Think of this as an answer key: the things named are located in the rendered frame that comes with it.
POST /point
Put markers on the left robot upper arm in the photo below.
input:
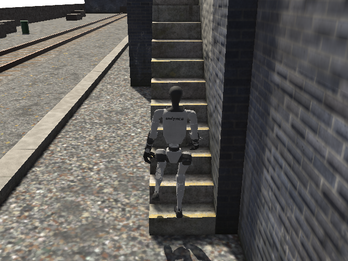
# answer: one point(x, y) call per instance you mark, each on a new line
point(155, 123)

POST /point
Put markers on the right robot forearm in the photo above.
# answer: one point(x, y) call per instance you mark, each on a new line
point(196, 141)

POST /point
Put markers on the left robot forearm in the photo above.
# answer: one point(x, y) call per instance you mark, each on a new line
point(149, 143)

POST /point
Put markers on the left robot hand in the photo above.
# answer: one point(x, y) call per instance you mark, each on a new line
point(148, 155)

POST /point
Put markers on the robot left foot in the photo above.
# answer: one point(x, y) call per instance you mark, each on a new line
point(155, 197)

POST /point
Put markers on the right robot hand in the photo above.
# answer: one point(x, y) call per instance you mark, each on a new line
point(193, 148)

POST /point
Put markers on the humanoid robot head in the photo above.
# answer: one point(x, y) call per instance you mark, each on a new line
point(175, 96)

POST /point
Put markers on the right robot upper arm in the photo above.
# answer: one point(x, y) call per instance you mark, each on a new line
point(193, 124)

